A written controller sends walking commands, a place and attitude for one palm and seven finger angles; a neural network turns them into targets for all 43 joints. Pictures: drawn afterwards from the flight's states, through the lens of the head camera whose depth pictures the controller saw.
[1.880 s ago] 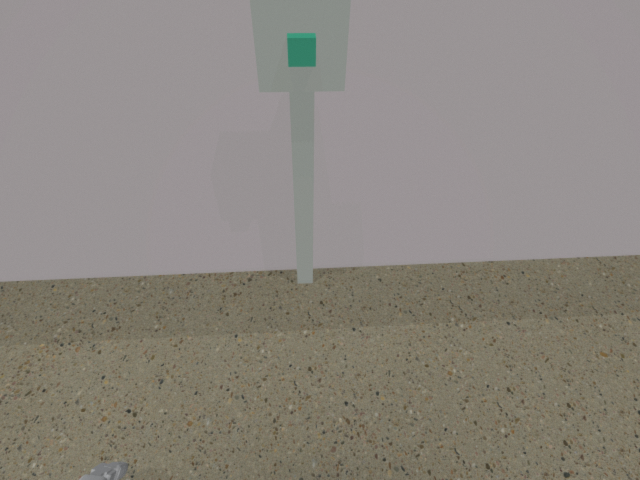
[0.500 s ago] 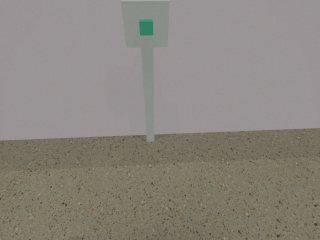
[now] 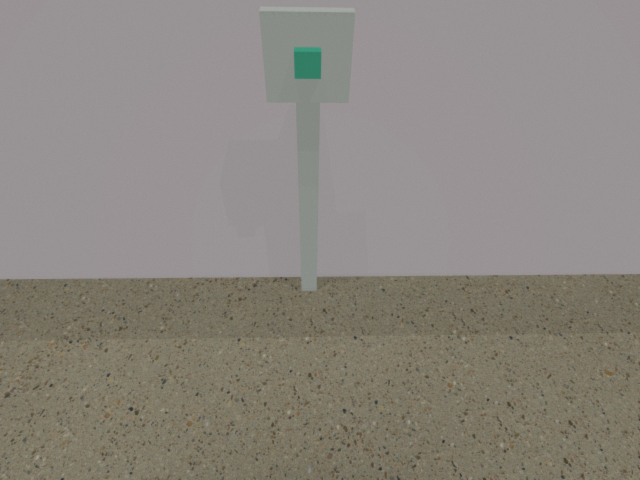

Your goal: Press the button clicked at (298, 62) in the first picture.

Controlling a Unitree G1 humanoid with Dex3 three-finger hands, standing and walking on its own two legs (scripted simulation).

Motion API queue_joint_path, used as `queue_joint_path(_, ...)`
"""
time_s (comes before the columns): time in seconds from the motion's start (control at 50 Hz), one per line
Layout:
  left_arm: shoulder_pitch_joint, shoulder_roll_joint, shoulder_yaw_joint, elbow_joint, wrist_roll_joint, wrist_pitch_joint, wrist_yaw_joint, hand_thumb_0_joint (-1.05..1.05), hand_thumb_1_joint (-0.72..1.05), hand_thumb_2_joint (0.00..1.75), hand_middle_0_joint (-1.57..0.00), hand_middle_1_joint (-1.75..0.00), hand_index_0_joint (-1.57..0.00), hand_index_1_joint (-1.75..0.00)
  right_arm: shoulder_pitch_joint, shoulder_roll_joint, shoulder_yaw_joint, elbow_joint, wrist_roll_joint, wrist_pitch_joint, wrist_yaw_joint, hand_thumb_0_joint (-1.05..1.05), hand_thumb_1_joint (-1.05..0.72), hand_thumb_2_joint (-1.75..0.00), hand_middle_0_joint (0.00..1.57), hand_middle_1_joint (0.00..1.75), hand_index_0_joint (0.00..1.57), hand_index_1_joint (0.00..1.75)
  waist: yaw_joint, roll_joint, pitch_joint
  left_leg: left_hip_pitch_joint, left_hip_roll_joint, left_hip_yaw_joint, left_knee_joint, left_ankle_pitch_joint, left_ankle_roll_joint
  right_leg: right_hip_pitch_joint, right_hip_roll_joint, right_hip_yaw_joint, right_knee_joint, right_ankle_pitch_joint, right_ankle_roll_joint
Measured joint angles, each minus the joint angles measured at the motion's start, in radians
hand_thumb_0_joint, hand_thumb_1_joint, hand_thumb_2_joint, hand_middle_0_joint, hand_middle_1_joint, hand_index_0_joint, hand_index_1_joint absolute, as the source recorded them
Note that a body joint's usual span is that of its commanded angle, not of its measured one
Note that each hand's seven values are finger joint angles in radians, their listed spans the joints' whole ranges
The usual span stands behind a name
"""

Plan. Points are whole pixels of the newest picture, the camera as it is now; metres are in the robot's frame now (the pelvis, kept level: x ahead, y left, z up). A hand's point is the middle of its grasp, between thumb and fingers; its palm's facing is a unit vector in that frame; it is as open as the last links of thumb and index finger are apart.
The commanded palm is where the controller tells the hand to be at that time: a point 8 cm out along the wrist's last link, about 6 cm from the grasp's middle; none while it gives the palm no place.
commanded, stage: take the last steps up to it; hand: left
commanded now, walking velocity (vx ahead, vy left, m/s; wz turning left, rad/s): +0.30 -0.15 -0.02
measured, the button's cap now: (307, 62) +0.90 +0.09 +0.13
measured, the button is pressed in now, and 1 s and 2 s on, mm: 0 0 0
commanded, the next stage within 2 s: come to a stop and stand still in 1.06 s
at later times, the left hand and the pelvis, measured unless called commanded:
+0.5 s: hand out of the picture -0.04 +0.08 -0.16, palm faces +0.12 -0.99 -0.11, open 7.4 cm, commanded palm none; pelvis +0.12 -0.03 -0.01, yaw +1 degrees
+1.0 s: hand (261, 348) +0.37 +0.13 -0.16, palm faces -0.02 -0.98 -0.22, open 7.3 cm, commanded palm none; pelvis +0.29 -0.07 +0.00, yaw -1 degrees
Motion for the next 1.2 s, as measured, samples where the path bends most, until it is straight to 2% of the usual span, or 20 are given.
queue_joint_path(0.16,0.151,-0.064,0.009,0.041,0.007,-0.003,-0.019,0.0,0.91,0.9,-0.2,-0.3,-0.2,-0.3,0.116,0.109,-0.011,0.01,0.0,-0.019,-0.003,0.0,-0.91,-0.9,0.2,0.3,0.21,0.3,-0.002,-0.025,-0.021,0.004,0.012,0.016,0.076,-0.094,-0.012,-0.029,0.005,-0.002,0.128,-0.109,-0.018)
queue_joint_path(0.22,0.182,-0.099,0.019,0.048,0.007,-0.013,-0.021,0.0,0.91,0.9,-0.2,-0.3,-0.2,-0.3,0.165,0.122,-0.023,0.021,0.001,-0.024,-0.013,0.0,-0.91,-0.9,0.2,0.3,0.21,0.3,-0.009,0.013,-0.011,-0.011,0.045,-0.013,0.134,-0.141,-0.023,-0.007,0.036,-0.039,0.121,-0.133,-0.044)
queue_joint_path(0.32,0.257,-0.143,0.028,0.043,0.01,-0.07,0.008,0.0,0.91,0.9,-0.2,-0.3,-0.2,-0.3,0.176,0.132,-0.042,0.054,0.0,0.002,-0.011,0.0,-0.91,-0.9,0.2,0.3,0.2,0.3,0.025,0.011,0.006,-0.213,0.065,0.064,0.582,-0.223,0.009,0.065,0.049,-0.071,0.043,-0.135,-0.069)
queue_joint_path(0.36,0.295,-0.164,0.023,0.059,0.014,-0.073,0.017,0.0,0.91,0.9,-0.2,-0.3,-0.2,-0.3,0.147,0.126,-0.053,0.046,-0.002,0.003,-0.006,0.0,-0.91,-0.9,0.2,0.3,0.2,0.3,0.029,0.007,0.015,-0.285,0.076,0.101,0.655,-0.194,0.006,0.101,0.05,-0.07,-0.001,-0.128,-0.07)
queue_joint_path(0.4,0.329,-0.184,0.018,0.081,0.017,-0.07,0.023,0.0,0.91,0.9,-0.2,-0.3,-0.2,-0.3,0.108,0.122,-0.061,0.026,-0.003,0.002,-0.002,0.01,-0.91,-0.9,0.2,0.3,0.2,0.3,0.028,0.004,0.022,-0.339,0.087,0.13,0.643,-0.152,0.002,0.134,0.052,-0.068,-0.042,-0.123,-0.067)
queue_joint_path(0.46,0.366,-0.206,0.011,0.116,0.019,-0.064,0.027,0.0,0.91,0.9,-0.2,-0.3,-0.2,-0.3,0.04,0.125,-0.067,-0.011,0.0,-0.006,0.003,0.01,-0.91,-0.9,0.2,0.3,0.2,0.3,0.028,-0.003,0.036,-0.376,0.097,0.162,0.519,-0.083,0.007,0.182,0.058,-0.064,-0.089,-0.126,-0.062)
queue_joint_path(0.54,0.388,-0.218,0.012,0.146,0.014,-0.06,0.024,0.0,0.91,0.9,-0.2,-0.3,-0.2,-0.3,-0.04,0.139,-0.064,-0.055,0.004,-0.034,0.002,0.0,-0.91,-0.9,0.2,0.3,0.2,0.3,0.031,-0.019,0.06,-0.331,0.076,0.197,0.304,-0.014,0.033,0.232,0.059,-0.06,-0.077,-0.176,-0.05)
queue_joint_path(0.58,0.398,-0.222,0.017,0.153,0.008,-0.055,0.019,0.0,0.91,0.9,-0.2,-0.3,-0.2,-0.3,-0.058,0.145,-0.06,-0.074,-0.001,-0.06,-0.006,0.0,-0.91,-0.9,0.2,0.3,0.2,0.3,0.025,-0.02,0.06,-0.263,0.065,0.208,0.207,0.04,0.067,0.194,0.056,-0.057,0.078,-0.235,-0.046)
queue_joint_path(0.62,0.373,-0.214,0.022,0.148,0.002,-0.038,0.011,0.0,0.91,0.9,-0.2,-0.3,-0.2,-0.3,-0.062,0.158,-0.058,-0.08,-0.004,-0.081,-0.016,0.0,-0.91,-0.9,0.2,0.3,0.2,0.3,0.027,-0.034,0.062,-0.247,0.066,0.229,0.25,-0.003,0.093,0.059,0.043,-0.03,0.423,-0.24,-0.044)
queue_joint_path(0.66,0.327,-0.196,0.03,0.128,0.007,-0.023,0.005,0.0,0.91,0.9,-0.2,-0.3,-0.2,-0.3,-0.041,0.166,-0.055,-0.076,-0.001,-0.083,-0.023,0.0,-0.91,-0.9,0.2,0.3,0.2,0.3,0.029,-0.041,0.051,-0.203,0.066,0.242,0.232,-0.032,0.091,-0.077,0.027,-0.018,0.682,-0.197,-0.04)
queue_joint_path(0.7,0.266,-0.174,0.043,0.089,0.016,-0.016,-0.001,0.0,0.91,0.9,-0.2,-0.3,-0.2,-0.3,-0.005,0.17,-0.064,-0.069,0.006,-0.085,-0.036,-0.01,-0.92,-0.9,0.2,0.3,0.2,0.3,0.027,-0.042,0.039,-0.153,0.061,0.239,0.172,-0.019,0.075,-0.186,-0.006,-0.023,0.772,-0.135,-0.029)
queue_joint_path(0.78,0.165,-0.145,0.064,-0.007,0.021,-0.021,-0.008,0.0,0.91,0.9,-0.2,-0.3,-0.19,-0.3,0.059,0.131,-0.077,-0.051,0.0,-0.079,-0.037,-0.03,-0.96,-0.9,0.2,0.3,0.21,0.3,0.023,-0.037,0.006,-0.078,0.055,0.229,0.067,0.005,0.067,-0.323,-0.076,-0.019,0.685,-0.025,-0.002)
queue_joint_path(0.86,0.091,-0.113,0.079,-0.051,0.023,-0.012,-0.011,0.01,0.93,0.9,-0.2,-0.3,-0.19,-0.3,0.119,0.119,-0.074,-0.037,-0.006,-0.067,-0.025,-0.02,-0.95,-0.9,0.2,0.3,0.2,0.3,0.004,-0.034,-0.009,-0.019,0.055,0.225,0.001,0.004,0.05,-0.368,-0.118,-0.019,0.528,0.051,0.022)
queue_joint_path(0.94,0.04,-0.085,0.084,-0.06,0.019,-0.002,-0.024,0.01,0.93,0.9,-0.2,-0.3,-0.19,-0.3,0.168,0.123,-0.075,-0.026,-0.012,-0.058,-0.018,-0.01,-0.93,-0.9,0.2,0.3,0.2,0.3,-0.029,-0.021,0.004,0.035,0.066,0.224,-0.038,-0.012,0.023,-0.34,-0.124,-0.035,0.343,0.062,0.032)
queue_joint_path(1.02,0.005,-0.076,0.082,-0.062,0.016,-0.006,-0.031,0.0,0.93,0.9,-0.2,-0.3,-0.19,-0.3,0.214,0.127,-0.076,-0.007,-0.017,-0.046,-0.014,-0.01,-0.92,-0.9,0.2,0.3,0.2,0.3,-0.059,-0.001,0.024,0.063,0.092,0.221,-0.014,-0.064,-0.019,-0.259,-0.094,-0.064,0.17,0.043,0.025)
queue_joint_path(1.06,0.001,-0.076,0.077,-0.065,0.015,-0.026,-0.032,0.0,0.92,0.9,-0.2,-0.3,-0.19,-0.3,0.241,0.126,-0.076,0.007,-0.015,-0.038,-0.011,0.0,-0.91,-0.9,0.2,0.3,0.2,0.3,-0.061,0.009,0.029,0.05,0.114,0.212,0.067,-0.128,-0.038,-0.192,-0.071,-0.082,0.072,0.076,0.007)
queue_joint_path(1.08,-0.007,-0.086,0.074,-0.061,0.015,-0.04,-0.028,0.0,0.92,0.9,-0.2,-0.3,-0.19,-0.3,0.241,0.12,-0.076,0.018,-0.01,-0.031,-0.009,0.0,-0.91,-0.9,0.2,0.3,0.2,0.3,-0.057,0.029,0.039,0.017,0.132,0.192,0.165,-0.178,-0.029,-0.193,-0.056,-0.092,0.094,0.078,-0.005)
queue_joint_path(1.12,-0.007,-0.107,0.064,-0.055,0.01,-0.06,-0.019,0.0,0.92,0.9,-0.2,-0.3,-0.19,-0.3,0.233,0.113,-0.07,0.033,-0.003,-0.012,-0.009,0.0,-0.91,-0.9,0.2,0.3,0.2,0.3,-0.049,0.048,0.048,-0.078,0.124,0.129,0.415,-0.257,-0.004,-0.179,-0.04,-0.11,0.124,0.037,-0.022)
queue_joint_path(1.16,0.009,-0.127,0.055,-0.045,0.007,-0.065,-0.007,0.0,0.91,0.9,-0.2,-0.3,-0.19,-0.3,0.215,0.111,-0.071,0.035,-0.002,-0.004,-0.008,0.0,-0.91,-0.9,0.2,0.3,0.2,0.3,-0.04,0.048,0.046,-0.168,0.111,0.107,0.601,-0.229,0.007,-0.135,-0.03,-0.124,0.089,0.02,-0.029)
queue_joint_path(1.2,0.032,-0.141,0.055,-0.032,0.005,-0.067,0.013,0.0,0.93,0.9,-0.2,-0.3,-0.2,-0.3,0.187,0.11,-0.07,0.024,-0.004,-0.004,-0.008,0.0,-0.91,-0.9,0.2,0.3,0.2,0.3,-0.033,0.045,0.041,-0.235,0.109,0.11,0.659,-0.176,0.002,-0.09,-0.019,-0.135,0.036,0.028,-0.028)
